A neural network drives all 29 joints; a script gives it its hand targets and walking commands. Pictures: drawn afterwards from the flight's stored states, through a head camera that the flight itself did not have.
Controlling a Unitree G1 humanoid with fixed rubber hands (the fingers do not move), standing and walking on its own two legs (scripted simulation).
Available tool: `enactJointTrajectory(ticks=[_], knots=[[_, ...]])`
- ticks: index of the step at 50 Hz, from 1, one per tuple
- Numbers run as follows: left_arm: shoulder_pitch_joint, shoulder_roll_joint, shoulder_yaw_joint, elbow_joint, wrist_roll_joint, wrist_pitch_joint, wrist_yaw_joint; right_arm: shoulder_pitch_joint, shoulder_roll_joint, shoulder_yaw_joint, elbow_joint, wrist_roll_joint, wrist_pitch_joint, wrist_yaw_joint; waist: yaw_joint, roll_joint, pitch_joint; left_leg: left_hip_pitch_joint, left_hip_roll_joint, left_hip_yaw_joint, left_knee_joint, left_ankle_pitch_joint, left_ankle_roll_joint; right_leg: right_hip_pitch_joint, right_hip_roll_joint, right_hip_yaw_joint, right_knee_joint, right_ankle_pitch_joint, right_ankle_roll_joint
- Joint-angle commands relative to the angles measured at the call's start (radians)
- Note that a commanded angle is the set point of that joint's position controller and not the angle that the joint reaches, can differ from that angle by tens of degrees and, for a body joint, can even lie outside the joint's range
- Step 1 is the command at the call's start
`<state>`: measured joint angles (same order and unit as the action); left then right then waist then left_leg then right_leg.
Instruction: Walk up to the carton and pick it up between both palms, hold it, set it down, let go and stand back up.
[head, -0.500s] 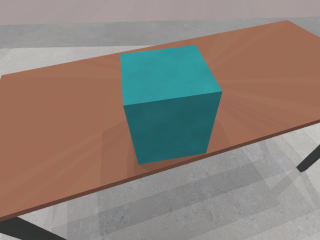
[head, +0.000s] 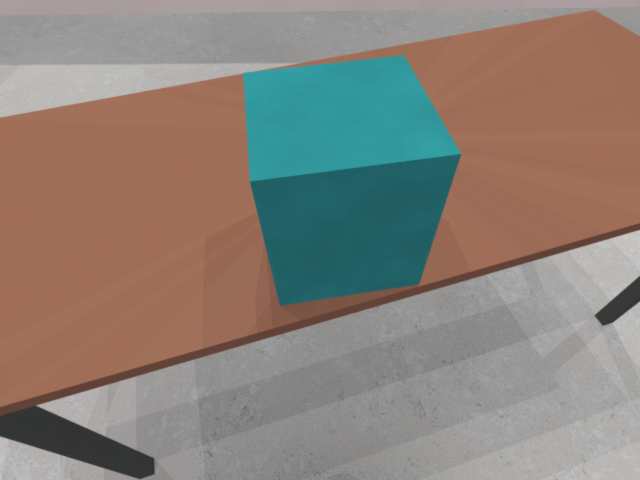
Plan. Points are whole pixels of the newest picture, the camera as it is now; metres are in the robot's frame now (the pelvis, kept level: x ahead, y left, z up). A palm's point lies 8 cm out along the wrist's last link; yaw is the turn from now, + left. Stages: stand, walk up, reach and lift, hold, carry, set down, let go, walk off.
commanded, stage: reach and lift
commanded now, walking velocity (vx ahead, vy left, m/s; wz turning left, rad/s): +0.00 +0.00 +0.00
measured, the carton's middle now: (338, 187) +0.46 -0.01 +0.09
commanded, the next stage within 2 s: none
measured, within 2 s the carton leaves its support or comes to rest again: neither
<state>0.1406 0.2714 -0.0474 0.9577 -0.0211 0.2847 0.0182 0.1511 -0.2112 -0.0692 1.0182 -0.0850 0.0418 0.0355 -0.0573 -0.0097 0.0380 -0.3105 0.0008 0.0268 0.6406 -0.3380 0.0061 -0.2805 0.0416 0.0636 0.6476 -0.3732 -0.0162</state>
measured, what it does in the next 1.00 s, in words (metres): stands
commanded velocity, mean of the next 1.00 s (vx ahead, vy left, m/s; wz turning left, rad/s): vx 0.00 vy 0.00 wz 0.00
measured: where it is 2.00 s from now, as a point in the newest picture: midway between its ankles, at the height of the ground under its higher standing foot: outside the picture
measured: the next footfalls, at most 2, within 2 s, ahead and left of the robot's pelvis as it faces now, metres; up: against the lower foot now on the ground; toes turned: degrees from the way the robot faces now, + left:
none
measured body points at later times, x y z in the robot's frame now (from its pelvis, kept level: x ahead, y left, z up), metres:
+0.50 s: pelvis -0.03 -0.02 +0.01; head +0.01 -0.01 +0.45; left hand +0.15 +0.23 -0.09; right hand +0.13 -0.25 -0.09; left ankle +0.00 +0.11 -0.72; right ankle -0.02 -0.11 -0.72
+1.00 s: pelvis +0.00 -0.01 +0.02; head -0.01 +0.01 +0.47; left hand +0.18 +0.22 -0.04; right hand +0.16 -0.24 -0.03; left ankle +0.00 +0.11 -0.72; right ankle -0.02 -0.11 -0.72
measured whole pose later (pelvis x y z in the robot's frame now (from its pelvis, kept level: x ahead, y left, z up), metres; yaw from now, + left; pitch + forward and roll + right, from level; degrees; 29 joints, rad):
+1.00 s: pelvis +0.00 -0.01 +0.02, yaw -1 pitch -4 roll +0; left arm 0.25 0.17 0.02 0.27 0.00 0.26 0.07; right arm 0.30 -0.20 -0.05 0.40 0.06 0.02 0.07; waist 0.03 -0.04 0.05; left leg -0.06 0.03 0.07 0.31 -0.18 0.00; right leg -0.03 0.03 0.01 0.29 -0.19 -0.03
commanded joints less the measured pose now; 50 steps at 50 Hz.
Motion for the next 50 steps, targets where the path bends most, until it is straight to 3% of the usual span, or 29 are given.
enactJointTrajectory(ticks=[1, 2, 3, 5, 7, 8, 11, 12, 14, 17, 20, 23, 28, 35, 43, 50], knots=[[-0.370, 0.129, 0.063, -0.405, 0.040, 0.289, -0.032, -0.312, -0.199, -0.058, -0.244, 0.024, 0.068, 0.040, -0.022, -0.011, -0.242, 0.023, 0.069, 0.047, 0.068, 0.091, -0.047, -0.081, -0.096, -0.090, 0.053, 0.325, 0.004], [-0.294, 0.102, 0.090, -0.445, 0.072, 0.337, -0.044, -0.246, -0.207, -0.045, -0.199, 0.084, 0.089, 0.039, -0.033, 0.048, -0.313, 0.120, 0.074, 0.026, 0.111, 0.283, -0.070, -0.120, -0.083, -0.115, 0.089, 0.459, 0.005], [-0.198, 0.082, 0.113, -0.456, 0.099, 0.375, -0.058, -0.197, -0.216, -0.014, -0.180, 0.155, 0.101, 0.040, -0.024, 0.074, -0.349, 0.223, 0.075, -0.002, 0.155, 0.474, -0.085, -0.164, -0.066, -0.121, 0.113, 0.565, 0.004], [-0.041, 0.040, 0.152, -0.471, 0.143, 0.422, -0.095, -0.128, -0.260, 0.051, -0.147, 0.243, 0.124, 0.033, -0.026, 0.063, -0.294, 0.375, 0.070, -0.037, 0.138, 0.603, -0.095, -0.181, -0.040, -0.129, 0.055, 0.619, 0.004], [0.008, 0.021, 0.168, -0.539, 0.172, 0.427, -0.110, -0.127, -0.289, 0.088, -0.171, 0.268, 0.131, 0.016, -0.020, 0.024, -0.188, 0.388, 0.049, -0.035, 0.027, 0.490, -0.088, -0.107, -0.022, -0.146, -0.066, 0.570, -0.001], [0.009, 0.014, 0.156, -0.565, 0.175, 0.420, -0.104, -0.156, -0.279, 0.112, -0.208, 0.276, 0.132, 0.008, -0.007, 0.010, -0.150, 0.335, 0.040, -0.022, -0.051, 0.296, -0.075, -0.025, -0.029, -0.167, -0.114, 0.467, -0.005], [-0.019, 0.059, 0.166, -0.629, 0.176, 0.355, -0.074, -0.181, -0.191, 0.081, -0.340, 0.197, 0.117, -0.002, 0.025, -0.041, 0.016, 0.256, 0.015, 0.036, -0.124, 0.120, -0.034, -0.082, -0.046, -0.131, -0.211, 0.268, 0.003], [-0.050, 0.062, 0.170, -0.643, 0.172, 0.325, -0.064, -0.191, -0.159, 0.059, -0.374, 0.168, 0.111, 0.003, 0.034, -0.035, 0.030, 0.244, 0.020, 0.047, -0.123, 0.112, -0.025, -0.115, -0.050, -0.119, -0.214, 0.256, 0.002], [-0.131, 0.064, 0.163, -0.680, 0.169, 0.279, -0.046, -0.179, -0.132, 0.025, -0.411, 0.132, 0.091, 0.015, 0.024, 0.038, 0.015, 0.232, 0.035, 0.041, -0.127, 0.096, -0.025, -0.124, -0.057, -0.114, -0.208, 0.248, -0.006], [-0.203, 0.068, 0.145, -0.715, 0.145, 0.220, -0.029, -0.187, -0.111, 0.000, -0.473, 0.100, 0.048, 0.024, 0.028, 0.041, -0.049, 0.204, 0.055, 0.052, -0.121, 0.023, -0.014, -0.111, -0.079, -0.084, -0.207, 0.160, -0.011], [-0.182, 0.083, 0.131, -0.728, 0.095, 0.171, -0.011, -0.139, -0.102, -0.015, -0.523, 0.090, 0.005, 0.016, 0.028, 0.018, -0.146, 0.175, 0.053, 0.065, -0.118, 0.037, -0.016, -0.039, -0.088, -0.061, -0.206, 0.175, -0.002], [-0.106, 0.080, 0.124, -0.704, 0.065, 0.139, -0.002, -0.079, -0.108, -0.017, -0.539, 0.086, -0.017, 0.003, 0.029, 0.000, -0.161, 0.191, 0.043, 0.057, -0.144, 0.093, -0.022, 0.014, -0.081, -0.066, -0.217, 0.278, 0.014], [-0.022, 0.060, 0.131, -0.680, 0.051, 0.103, 0.001, -0.014, -0.112, -0.008, -0.570, 0.088, -0.025, -0.002, 0.060, -0.027, -0.109, 0.247, 0.023, 0.057, -0.227, 0.160, -0.024, 0.052, -0.056, -0.082, -0.296, 0.315, 0.020], [-0.014, 0.026, 0.129, -0.697, 0.036, 0.029, 0.015, 0.027, -0.087, -0.003, -0.633, 0.109, -0.027, 0.012, 0.078, -0.031, -0.038, 0.289, 0.020, 0.060, -0.317, 0.179, -0.012, 0.090, -0.047, -0.060, -0.389, 0.277, 0.014], [-0.001, -0.007, 0.097, -0.776, 0.021, -0.030, 0.040, 0.082, -0.095, -0.021, -0.687, 0.129, -0.032, 0.028, 0.073, 0.013, -0.007, 0.325, 0.018, 0.055, -0.358, 0.197, -0.019, 0.091, -0.045, -0.052, -0.430, 0.251, 0.001], [0.059, -0.046, 0.083, -0.852, 0.018, -0.064, 0.063, 0.119, -0.134, -0.035, -0.754, 0.155, -0.059, 0.040, 0.082, 0.013, -0.016, 0.368, 0.016, 0.042, -0.365, 0.292, -0.030, 0.097, -0.031, -0.054, -0.443, 0.293, -0.006]])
